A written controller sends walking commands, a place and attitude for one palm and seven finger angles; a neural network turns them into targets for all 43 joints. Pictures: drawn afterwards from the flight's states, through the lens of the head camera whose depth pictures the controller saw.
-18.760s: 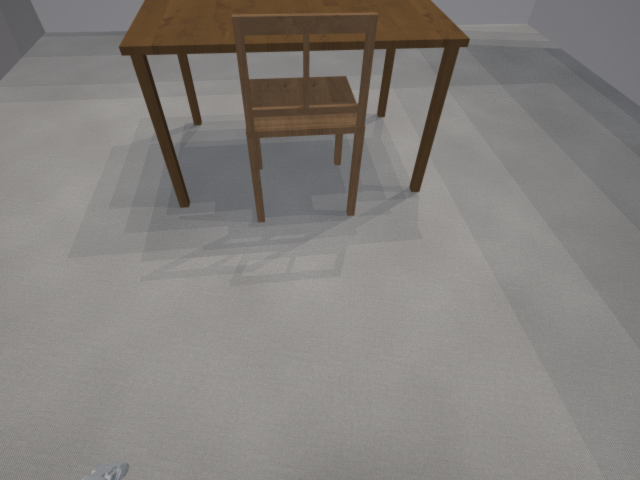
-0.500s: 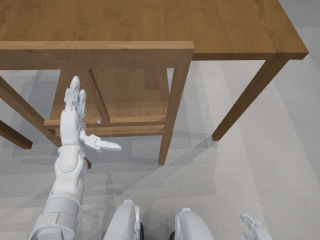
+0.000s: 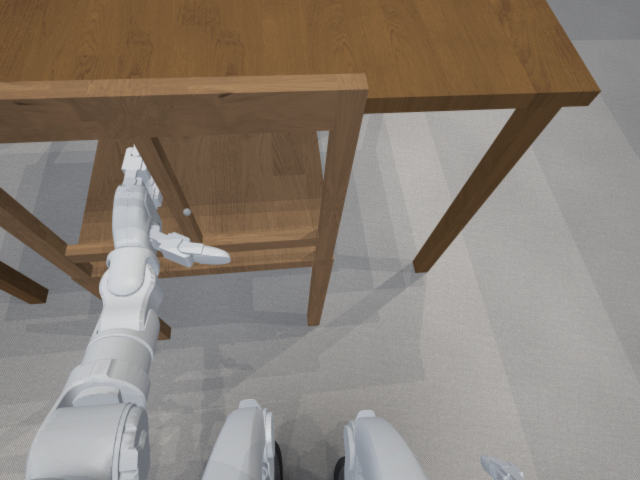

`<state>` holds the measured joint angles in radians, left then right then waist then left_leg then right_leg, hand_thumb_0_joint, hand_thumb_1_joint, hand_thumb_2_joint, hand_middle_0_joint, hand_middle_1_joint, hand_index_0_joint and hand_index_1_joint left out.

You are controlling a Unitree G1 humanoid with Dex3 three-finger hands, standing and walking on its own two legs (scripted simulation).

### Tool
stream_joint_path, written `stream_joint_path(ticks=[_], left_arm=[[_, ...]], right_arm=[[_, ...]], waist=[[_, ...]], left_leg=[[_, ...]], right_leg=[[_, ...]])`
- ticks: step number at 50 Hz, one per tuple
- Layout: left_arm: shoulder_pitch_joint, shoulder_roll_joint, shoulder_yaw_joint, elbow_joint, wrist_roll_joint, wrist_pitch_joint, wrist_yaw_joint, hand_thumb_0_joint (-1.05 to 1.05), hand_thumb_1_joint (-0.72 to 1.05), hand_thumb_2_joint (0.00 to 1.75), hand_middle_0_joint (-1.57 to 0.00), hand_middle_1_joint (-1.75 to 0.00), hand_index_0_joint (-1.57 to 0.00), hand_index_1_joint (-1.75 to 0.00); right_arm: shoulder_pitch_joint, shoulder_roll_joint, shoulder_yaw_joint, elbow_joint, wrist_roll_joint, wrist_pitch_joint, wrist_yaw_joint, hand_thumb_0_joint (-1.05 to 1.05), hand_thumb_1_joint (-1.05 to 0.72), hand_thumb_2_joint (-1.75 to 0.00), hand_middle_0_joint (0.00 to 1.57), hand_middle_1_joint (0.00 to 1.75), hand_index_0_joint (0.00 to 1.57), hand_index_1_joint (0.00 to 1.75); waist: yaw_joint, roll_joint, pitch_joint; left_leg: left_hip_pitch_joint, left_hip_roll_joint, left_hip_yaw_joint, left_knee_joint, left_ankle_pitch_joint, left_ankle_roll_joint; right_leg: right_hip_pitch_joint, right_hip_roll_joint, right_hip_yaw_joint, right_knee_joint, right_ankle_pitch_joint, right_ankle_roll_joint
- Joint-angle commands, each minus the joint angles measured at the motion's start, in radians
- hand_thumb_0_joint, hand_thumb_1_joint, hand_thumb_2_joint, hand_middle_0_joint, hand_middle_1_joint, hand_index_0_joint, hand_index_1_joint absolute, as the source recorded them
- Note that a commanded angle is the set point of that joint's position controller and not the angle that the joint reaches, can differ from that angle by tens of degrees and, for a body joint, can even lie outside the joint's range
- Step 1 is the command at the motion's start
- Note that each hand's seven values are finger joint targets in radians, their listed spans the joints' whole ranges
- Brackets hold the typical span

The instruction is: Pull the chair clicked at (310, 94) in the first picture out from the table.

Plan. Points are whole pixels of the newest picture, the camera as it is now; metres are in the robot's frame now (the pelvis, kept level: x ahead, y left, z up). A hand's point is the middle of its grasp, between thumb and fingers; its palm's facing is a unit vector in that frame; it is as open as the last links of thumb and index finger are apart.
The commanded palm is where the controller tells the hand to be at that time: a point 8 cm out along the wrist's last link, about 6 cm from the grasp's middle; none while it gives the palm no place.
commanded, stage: push the fingers through the gap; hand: left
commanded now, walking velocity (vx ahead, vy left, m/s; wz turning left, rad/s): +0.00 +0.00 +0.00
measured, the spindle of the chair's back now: (175, 198) +0.46 +0.18 +0.02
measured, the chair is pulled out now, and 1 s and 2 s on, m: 0.00 0.00 0.04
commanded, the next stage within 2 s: hook a spindle and tug to test in 0.22 s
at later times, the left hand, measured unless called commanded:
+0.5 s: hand (189, 223) +0.42 +0.15 +0.02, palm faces +0.11 -0.99 -0.02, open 16.6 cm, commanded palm +0.40 +0.20 +0.02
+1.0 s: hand (196, 211) +0.44 +0.15 +0.02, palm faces +0.10 -0.99 -0.05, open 9.2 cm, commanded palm +0.41 +0.19 +0.02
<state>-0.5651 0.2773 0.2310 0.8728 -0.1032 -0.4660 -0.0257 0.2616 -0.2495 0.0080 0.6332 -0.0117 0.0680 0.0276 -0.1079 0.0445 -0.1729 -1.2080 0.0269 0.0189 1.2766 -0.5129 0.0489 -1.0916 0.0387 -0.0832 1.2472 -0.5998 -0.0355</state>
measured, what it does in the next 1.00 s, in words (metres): stands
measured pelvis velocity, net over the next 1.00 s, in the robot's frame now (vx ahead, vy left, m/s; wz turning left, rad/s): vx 0.00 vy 0.00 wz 0.00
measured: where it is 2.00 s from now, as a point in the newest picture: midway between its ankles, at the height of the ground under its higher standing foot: outside the picture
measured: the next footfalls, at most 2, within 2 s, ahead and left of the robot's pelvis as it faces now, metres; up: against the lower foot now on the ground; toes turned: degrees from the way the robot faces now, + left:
none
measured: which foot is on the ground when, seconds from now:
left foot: down 0.00-1.00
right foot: down 0.00-1.00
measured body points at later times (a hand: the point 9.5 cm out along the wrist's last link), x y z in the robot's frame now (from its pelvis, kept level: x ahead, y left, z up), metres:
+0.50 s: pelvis +0.00 +0.00 +0.00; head +0.13 +0.02 +0.43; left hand +0.41 +0.21 +0.02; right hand +0.10 -0.26 -0.12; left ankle +0.04 +0.09 -0.62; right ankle -0.01 -0.10 -0.62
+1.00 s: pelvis +0.00 +0.00 +0.00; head +0.13 +0.01 +0.43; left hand +0.43 +0.20 +0.02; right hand +0.07 -0.26 -0.13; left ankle +0.04 +0.09 -0.62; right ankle -0.01 -0.10 -0.62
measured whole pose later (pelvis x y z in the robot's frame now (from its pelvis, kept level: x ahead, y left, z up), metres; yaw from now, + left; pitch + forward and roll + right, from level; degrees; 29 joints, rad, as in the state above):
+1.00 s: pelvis +0.00 +0.00 +0.00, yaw +0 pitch +26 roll -3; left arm -0.54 0.25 0.23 0.84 -0.08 -0.51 0.02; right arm 0.26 -0.25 0.00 0.63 -0.02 0.08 0.03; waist -0.11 0.05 -0.17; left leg -1.21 0.03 0.02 1.28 -0.51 0.04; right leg -1.10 0.04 -0.08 1.25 -0.60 -0.04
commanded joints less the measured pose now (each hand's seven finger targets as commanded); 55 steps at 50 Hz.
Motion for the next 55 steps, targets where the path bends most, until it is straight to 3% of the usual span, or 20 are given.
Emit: stream_joint_path(ticks=[1, 4, 9, 11, 16, 18, 22, 26, 28, 31, 34, 37, 38, 40, 41, 44, 47, 51, 52, 55], left_arm=[[-0.246, 0.174, 0.076, -0.34, -0.05, -0.098, -0.006, 0.0, -0.5, 0.3, -0.06, -0.08, -0.06, -0.08], [-0.26, 0.177, 0.062, -0.437, -0.028, -0.158, 0.03, 0.0, -0.5, 0.3, -0.06, -0.08, -0.06, -0.08], [-0.241, 0.13, 0.01, -0.292, 0.016, -0.145, 0.034, 0.0, -0.5, 0.3, -0.06, -0.08, -0.06, -0.08], [-0.195, 0.104, 0.001, -0.226, 0.006, -0.113, 0.012, 0.0, -0.5, 0.3, -0.06, -0.08, -0.06, -0.08], [-0.203, 0.061, -0.028, -0.275, -0.032, -0.092, -0.013, 0.0, -0.5, 0.3, -0.06, -0.08, -0.06, -0.08], [-0.249, 0.088, -0.006, -0.34, -0.037, -0.114, 0.002, 0.0, -0.5, 0.3, -0.1, -0.19, -0.1, -0.19], [-0.254, 0.142, 0.028, -0.346, -0.004, -0.149, 0.043, 0.0, -0.5, 0.3, -0.17, -0.41, -0.17, -0.41], [-0.24, 0.087, -0.017, -0.307, 0.022, -0.151, 0.057, 0.0, -0.5, 0.3, -0.24, -0.63, -0.24, -0.63], [-0.222, 0.098, -0.002, -0.288, 0.017, -0.137, 0.051, 0.0, -0.5, 0.3, -0.27, -0.74, -0.27, -0.74], [-0.237, 0.069, -0.028, -0.262, 0.006, -0.108, 0.039, 0.0, -0.5, 0.3, -0.32, -0.9, -0.32, -0.9], [-0.287, 0.086, -0.013, -0.244, -0.001, -0.102, 0.039, 0.0, -0.33, 0.37, -0.38, -1.07, -0.38, -1.07], [-0.351, 0.105, -0.002, -0.273, 0.002, -0.128, 0.047, 0.0, -0.16, 0.44, -0.43, -1.23, -0.43, -1.23], [-0.369, 0.105, -0.004, -0.295, 0.005, -0.142, 0.049, 0.0, -0.11, 0.47, -0.45, -1.29, -0.45, -1.29], [-0.33, 0.118, 0.009, -0.305, 0.008, -0.155, 0.055, 0.0, 0.0, 0.52, -0.48, -1.4, -0.48, -1.4], [-0.319, 0.103, 0.0, -0.284, 0.009, -0.151, 0.056, 0.0, 0.06, 0.54, -0.5, -1.45, -0.5, -1.45], [-0.273, 0.122, 0.018, -0.242, 0.019, -0.132, 0.051, 0.0, 0.23, 0.61, -0.5, -1.45, -0.5, -1.45], [-0.276, 0.111, 0.009, -0.212, 0.019, -0.105, 0.045, 0.0, 0.4, 0.68, -0.5, -1.45, -0.5, -1.45], [-0.246, 0.107, 0.018, -0.281, -0.008, -0.107, 0.041, 0.0, 0.62, 0.78, -0.5, -1.45, -0.5, -1.45], [-0.261, 0.103, 0.01, -0.282, -0.01, -0.11, 0.042, 0.0, 0.68, 0.8, -0.5, -1.45, -0.5, -1.45], [-0.239, 0.125, 0.028, -0.298, -0.007, -0.126, 0.044, 0.0, 0.84, 0.88, -0.5, -1.45, -0.5, -1.45]], right_arm=[[0.082, -0.157, -0.064, -0.117, 0.004, -0.025, -0.01, 0.0, -0.9, -0.9, 0.2, 0.3, 0.2, 0.3], [0.088, -0.148, -0.067, -0.104, -0.003, -0.035, -0.005, 0.0, -0.9, -0.9, 0.2, 0.3, 0.2, 0.3], [0.097, -0.156, -0.068, -0.064, -0.006, -0.032, -0.005, 0.0, -0.9, -0.9, 0.2, 0.3, 0.2, 0.3], [0.099, -0.161, -0.069, -0.071, -0.002, -0.025, -0.004, 0.0, -0.9, -0.9, 0.2, 0.3, 0.2, 0.3], [0.08, -0.159, -0.071, -0.097, 0.007, -0.02, -0.006, 0.0, -0.9, -0.9, 0.2, 0.3, 0.2, 0.3], [0.077, -0.16, -0.071, -0.095, 0.003, -0.026, -0.006, 0.0, -0.9, -0.9, 0.2, 0.3, 0.2, 0.3], [0.077, -0.157, -0.067, -0.089, -0.005, -0.027, -0.007, 0.0, -0.9, -0.9, 0.2, 0.3, 0.2, 0.3], [0.071, -0.151, -0.067, -0.089, -0.008, -0.023, -0.001, 0.0, -0.9, -0.9, 0.2, 0.3, 0.2, 0.3], [0.074, -0.157, -0.069, -0.092, -0.006, -0.019, -0.001, 0.0, -0.9, -0.9, 0.2, 0.3, 0.2, 0.3], [0.067, -0.155, -0.066, -0.098, -0.001, -0.012, -0.003, 0.0, -0.9, -0.9, 0.2, 0.3, 0.2, 0.3], [0.07, -0.158, -0.063, -0.093, 0.001, -0.015, -0.008, 0.0, -0.9, -0.9, 0.2, 0.3, 0.2, 0.3], [0.073, -0.156, -0.062, -0.089, -0.003, -0.022, -0.013, 0.0, -0.9, -0.9, 0.2, 0.3, 0.2, 0.3], [0.072, -0.154, -0.063, -0.085, -0.006, -0.026, -0.013, 0.0, -0.9, -0.9, 0.2, 0.3, 0.2, 0.3], [0.076, -0.153, -0.064, -0.086, -0.009, -0.029, -0.01, 0.0, -0.9, -0.9, 0.2, 0.3, 0.2, 0.3], [0.08, -0.151, -0.064, -0.084, -0.01, -0.027, -0.007, 0.0, -0.9, -0.9, 0.2, 0.3, 0.2, 0.3], [0.092, -0.155, -0.066, -0.082, -0.009, -0.021, -0.003, 0.0, -0.9, -0.9, 0.2, 0.3, 0.2, 0.3], [0.096, -0.154, -0.065, -0.087, -0.005, -0.013, -0.002, 0.0, -0.9, -0.9, 0.2, 0.3, 0.2, 0.3], [0.092, -0.151, -0.066, -0.1, -0.002, -0.011, -0.002, 0.0, -0.9, -0.9, 0.2, 0.3, 0.2, 0.3], [0.09, -0.152, -0.067, -0.097, -0.002, -0.013, -0.003, 0.0, -0.9, -0.9, 0.2, 0.3, 0.2, 0.3], [0.093, -0.15, -0.068, -0.091, -0.003, -0.016, -0.004, 0.0, -0.9, -0.9, 0.2, 0.3, 0.2, 0.3]], waist=[[0.029, 0.047, -0.529], [0.019, 0.077, -0.553], [-0.024, 0.039, -0.419], [-0.02, 0.014, -0.388], [-0.008, 0.031, -0.435], [-0.004, 0.053, -0.469], [0.0, 0.042, -0.457], [-0.008, 0.042, -0.438], [-0.001, 0.037, -0.441], [-0.014, 0.027, -0.418], [-0.023, 0.004, -0.393], [-0.026, 0.026, -0.424], [-0.021, 0.065, -0.45], [-0.005, 0.077, -0.496], [-0.012, 0.054, -0.489], [-0.006, 0.035, -0.484], [-0.018, 0.021, -0.443], [0.0, 0.02, -0.483], [-0.014, 0.011, -0.474], [-0.003, 0.011, -0.472]], left_leg=[[0.46, -0.012, -0.067, -0.133, 0.4, -0.023], [0.531, -0.003, -0.079, -0.13, 0.453, -0.028], [0.46, 0.0, -0.084, -0.124, 0.364, -0.028], [0.434, -0.004, -0.08, -0.134, 0.334, -0.026], [0.494, -0.003, -0.087, -0.144, 0.363, -0.027], [0.527, 0.0, -0.097, -0.14, 0.387, -0.03], [0.488, -0.004, -0.092, -0.129, 0.377, -0.029], [0.49, -0.003, -0.095, -0.132, 0.344, -0.032], [0.485, -0.003, -0.093, -0.137, 0.347, -0.034], [0.456, -0.007, -0.088, -0.14, 0.303, -0.028], [0.423, -0.01, -0.087, -0.137, 0.262, -0.022], [0.441, -0.008, -0.092, -0.129, 0.271, -0.022], [0.471, -0.007, -0.094, -0.128, 0.291, -0.026], [0.496, -0.007, -0.092, -0.125, 0.333, -0.03], [0.488, -0.007, -0.09, -0.122, 0.341, -0.028], [0.454, -0.008, -0.083, -0.118, 0.347, -0.026], [0.421, -0.01, -0.077, -0.121, 0.327, -0.021], [0.445, -0.011, -0.07, -0.128, 0.367, -0.022], [0.444, -0.009, -0.072, -0.124, 0.374, -0.02], [0.429, -0.01, -0.066, -0.122, 0.375, -0.021]], right_leg=[[0.205, 0.0, 0.074, -0.173, 0.43, 0.007], [0.175, 0.007, 0.066, -0.16, 0.444, 0.008], [0.094, 0.005, 0.058, -0.165, 0.367, 0.011], [0.1, 0.005, 0.054, -0.179, 0.348, 0.009], [0.1, 0.004, 0.049, -0.186, 0.354, 0.006], [0.089, 0.004, 0.046, -0.174, 0.358, 0.006], [0.099, 0.006, 0.054, -0.158, 0.359, 0.007], [0.069, 0.005, 0.047, -0.16, 0.325, 0.006], [0.085, 0.005, 0.048, -0.164, 0.331, 0.005], [0.086, 0.004, 0.052, -0.18, 0.307, 0.008], [0.084, 0.004, 0.058, -0.19, 0.276, 0.01], [0.069, 0.004, 0.059, -0.177, 0.273, 0.009], [0.06, 0.003, 0.059, -0.172, 0.281, 0.007], [0.081, 0.005, 0.06, -0.164, 0.312, 0.005], [0.089, 0.006, 0.059, -0.166, 0.327, 0.007], [0.112, 0.006, 0.061, -0.16, 0.352, 0.009], [0.116, 0.005, 0.064, -0.17, 0.352, 0.011], [0.162, 0.006, 0.068, -0.176, 0.395, 0.011], [0.153, 0.006, 0.068, -0.173, 0.405, 0.012], [0.172, 0.005, 0.074, -0.171, 0.419, 0.014]])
